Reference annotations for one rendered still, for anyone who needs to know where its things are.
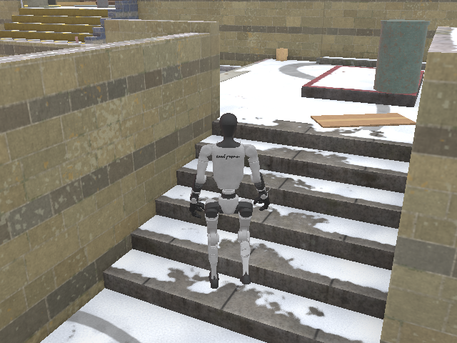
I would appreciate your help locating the robot right thigh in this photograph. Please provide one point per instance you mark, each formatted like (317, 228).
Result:
(245, 209)

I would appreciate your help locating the robot right forearm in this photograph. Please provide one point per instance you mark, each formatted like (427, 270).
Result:
(260, 187)

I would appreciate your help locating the right robot hand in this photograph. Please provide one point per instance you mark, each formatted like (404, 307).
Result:
(260, 201)

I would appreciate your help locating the left robot hand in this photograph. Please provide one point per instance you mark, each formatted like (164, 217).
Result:
(194, 207)

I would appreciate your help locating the robot left upper arm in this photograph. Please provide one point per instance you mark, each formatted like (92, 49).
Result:
(206, 151)

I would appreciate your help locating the robot left forearm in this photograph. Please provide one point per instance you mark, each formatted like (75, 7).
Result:
(195, 192)

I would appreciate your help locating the left robot shin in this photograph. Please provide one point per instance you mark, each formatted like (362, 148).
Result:
(213, 257)

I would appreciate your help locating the robot right upper arm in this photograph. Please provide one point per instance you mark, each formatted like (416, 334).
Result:
(250, 151)

